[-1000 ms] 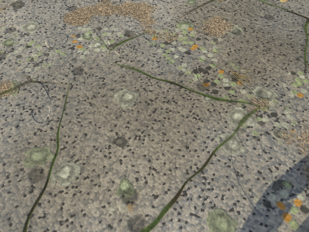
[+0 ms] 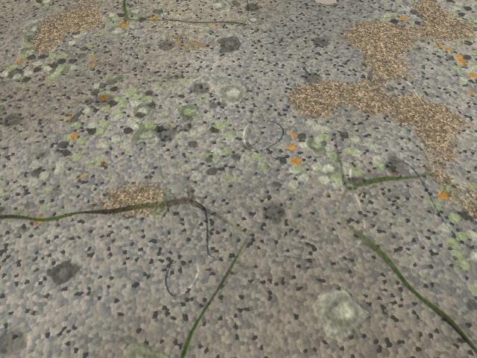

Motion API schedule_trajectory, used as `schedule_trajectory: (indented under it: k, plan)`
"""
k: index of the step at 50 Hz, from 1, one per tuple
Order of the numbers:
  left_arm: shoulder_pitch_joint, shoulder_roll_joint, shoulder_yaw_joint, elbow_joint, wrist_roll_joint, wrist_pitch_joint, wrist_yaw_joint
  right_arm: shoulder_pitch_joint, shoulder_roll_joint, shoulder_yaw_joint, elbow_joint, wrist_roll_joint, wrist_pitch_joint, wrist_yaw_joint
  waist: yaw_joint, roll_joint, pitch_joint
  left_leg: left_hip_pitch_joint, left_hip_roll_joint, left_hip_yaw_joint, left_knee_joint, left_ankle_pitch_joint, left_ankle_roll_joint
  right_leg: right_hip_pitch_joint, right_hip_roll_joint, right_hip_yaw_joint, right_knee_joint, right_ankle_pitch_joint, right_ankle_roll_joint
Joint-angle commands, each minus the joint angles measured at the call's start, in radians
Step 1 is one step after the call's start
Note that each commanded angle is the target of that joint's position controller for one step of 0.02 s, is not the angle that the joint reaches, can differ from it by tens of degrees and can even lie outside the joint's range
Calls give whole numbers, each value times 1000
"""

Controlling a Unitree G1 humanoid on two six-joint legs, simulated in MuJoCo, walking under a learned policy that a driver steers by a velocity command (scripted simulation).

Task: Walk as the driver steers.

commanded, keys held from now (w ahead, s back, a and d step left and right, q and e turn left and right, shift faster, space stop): q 0.10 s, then e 0.90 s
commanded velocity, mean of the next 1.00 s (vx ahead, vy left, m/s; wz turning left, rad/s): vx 0.11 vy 0.00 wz -0.20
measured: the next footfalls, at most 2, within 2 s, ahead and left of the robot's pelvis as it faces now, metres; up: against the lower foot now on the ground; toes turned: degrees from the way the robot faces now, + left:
left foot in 0.30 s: +0.28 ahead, +0.15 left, +0.00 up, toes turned +5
right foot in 0.68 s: +0.21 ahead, -0.10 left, +0.00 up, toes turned -11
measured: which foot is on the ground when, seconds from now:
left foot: up 0.00-0.28, down 0.30-0.68, up 0.70-1.00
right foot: down 0.00-0.32, up 0.34-0.66, down 0.68-1.00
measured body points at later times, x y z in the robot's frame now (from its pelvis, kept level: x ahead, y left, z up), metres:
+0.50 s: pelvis +0.16 +0.03 +0.00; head +0.20 +0.04 +0.45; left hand +0.25 +0.32 -0.13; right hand +0.35 -0.22 -0.08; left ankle +0.24 +0.15 -0.73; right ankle +0.13 -0.11 -0.67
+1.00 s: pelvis +0.18 -0.02 +0.01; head +0.21 -0.06 +0.46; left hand +0.38 +0.23 -0.08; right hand +0.25 -0.34 -0.11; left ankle +0.25 +0.15 -0.67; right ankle +0.17 -0.10 -0.73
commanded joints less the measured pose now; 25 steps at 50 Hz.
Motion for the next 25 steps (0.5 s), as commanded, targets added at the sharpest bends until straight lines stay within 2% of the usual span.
schedule_trajectory:
  k: [1, 3, 4, 6, 9, 10, 12, 14, 15, 16, 17, 18, 19, 20, 21, 22, 24, 25]
  plan:
    - [47, 95, 22, -23, 13, 3, 5, -38, -102, -35, -107, -1, -2, 1, 33, -128, -1, -275, 133, -22, 30, 67, -15, 219, -297, 281, -248, 141, -153]
    - [34, 117, 30, -10, 8, -4, 4, -37, -68, -30, -130, -3, 13, -1, 11, -134, -4, -256, 135, 10, -32, 73, -37, 181, -290, 161, -247, 458, -175]
    - [30, 138, 37, -5, 6, -4, 6, -48, -59, -27, -146, -7, 17, -1, 7, -132, -15, -261, 135, 22, -81, 107, -46, 185, -292, 117, -247, 549, -182]
    - [33, 160, 45, 3, -1, 7, 14, -72, -38, -16, -164, -12, 17, 5, 14, -122, -49, -217, 131, 43, -212, 225, -49, 188, -275, 43, -246, 613, -185]
    - [65, 158, 37, 31, -14, 26, 14, -146, -6, 1, -178, -20, 3, 22, 39, -112, -78, -81, 88, 83, -433, 385, -33, 179, -229, -21, -234, 606, -171]
    - [86, 160, 34, 45, -20, 29, 10, -170, -7, 2, -181, -24, -1, 28, 49, -110, -83, -57, 79, 87, -488, 410, -29, 201, -228, -11, -221, 588, -167]
    - [106, 185, 36, 63, -35, 38, 2, -214, -35, -5, -195, -30, -8, 34, 53, -116, -77, -39, 57, 90, -575, 390, -15, 252, -245, 32, -171, 562, -155]
    - [95, 196, 34, 71, -46, 45, 1, -179, -65, -16, -181, -37, -16, 32, 13, -117, -88, 67, 33, 98, -718, 451, 10, 263, -233, 65, -76, 505, -119]
    - [119, 174, 26, 79, -42, 44, -1, -135, -105, -29, -165, -45, -20, 24, -5, -95, -113, 192, 42, 93, -784, 592, 35, 229, -193, 61, 0, 468, -81]
    - [133, 131, 9, 62, -14, 34, -3, -69, -184, -47, -163, -65, -20, 9, -19, -21, -210, 398, 192, -24, -703, 1037, 86, 120, -132, 29, 145, 245, -25]
    - [257, 53, -23, 69, 2, 32, -8, -58, -205, -45, -177, -86, -3, -3, 11, 168, -346, 664, 456, -245, -630, 1316, 267, -126, -55, 13, 404, -338, 47]
    - [242, 105, -13, 73, -25, 48, -7, -52, -141, -29, -180, -65, 11, 0, -27, 182, -423, 631, 486, -292, -658, 1208, 323, -167, -54, 90, 556, -610, 67]
    - [177, 175, 11, 53, -45, 65, -5, -68, -138, -28, -174, -47, 19, 3, -38, 131, -343, 560, 433, -232, -701, 1045, 295, -232, -70, 92, 654, -596, 72]
    - [146, 171, 17, 46, -44, 85, 8, -112, -136, -27, -171, -38, 22, 0, -20, 90, -269, 485, 395, -184, -737, 883, 258, -278, -86, 78, 683, -539, 77]
    - [151, 164, 21, 50, -34, 108, 21, -166, -125, -24, -169, -34, 22, -2, 5, 84, -199, 369, 372, -136, -788, 730, 234, -263, -100, 78, 668, -475, 92]
    - [173, 155, 25, 55, -28, 132, 33, -217, -120, -24, -167, -39, 21, -6, 37, 104, -160, 250, 350, -90, -835, 608, 217, -198, -109, 72, 654, -414, 105]
    - [207, 120, 24, 50, -22, 160, 45, -277, -115, -27, -160, -53, 22, -11, 70, 122, -123, 106, 320, -1, -887, 491, 212, -105, -94, 27, 623, -335, 116]
    - [206, 112, 25, 41, -20, 166, 46, -294, -109, -28, -157, -54, 20, -13, 74, 125, -119, 80, 316, 31, -895, 455, 209, -80, -96, 19, 586, -304, 111]
Velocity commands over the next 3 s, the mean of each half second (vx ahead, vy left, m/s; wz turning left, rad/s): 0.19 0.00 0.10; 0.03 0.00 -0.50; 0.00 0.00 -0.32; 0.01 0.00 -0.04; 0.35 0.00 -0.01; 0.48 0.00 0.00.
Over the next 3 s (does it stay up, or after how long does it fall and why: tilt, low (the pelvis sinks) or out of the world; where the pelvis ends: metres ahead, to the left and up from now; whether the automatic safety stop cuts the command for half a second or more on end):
stays up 0.60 -0.21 0.01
